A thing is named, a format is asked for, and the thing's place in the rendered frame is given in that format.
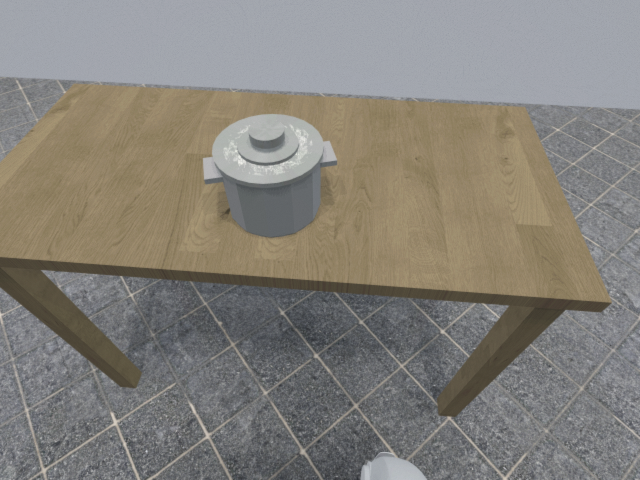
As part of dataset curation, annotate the robot right thigh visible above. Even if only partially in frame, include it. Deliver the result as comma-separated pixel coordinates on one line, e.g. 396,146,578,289
360,456,427,480

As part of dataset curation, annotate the knob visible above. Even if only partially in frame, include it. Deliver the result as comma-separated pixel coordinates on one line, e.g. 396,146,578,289
248,119,285,149

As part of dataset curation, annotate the table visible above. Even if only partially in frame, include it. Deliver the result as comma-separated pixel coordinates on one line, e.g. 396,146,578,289
0,84,612,417

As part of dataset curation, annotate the pot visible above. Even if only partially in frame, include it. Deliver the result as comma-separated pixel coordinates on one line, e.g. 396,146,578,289
203,141,337,237

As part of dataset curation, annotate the lid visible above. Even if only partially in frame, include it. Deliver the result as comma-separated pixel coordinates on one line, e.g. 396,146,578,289
212,114,324,188

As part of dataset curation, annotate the robot right shin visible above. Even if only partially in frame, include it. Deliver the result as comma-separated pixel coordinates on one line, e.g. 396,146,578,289
374,452,395,460

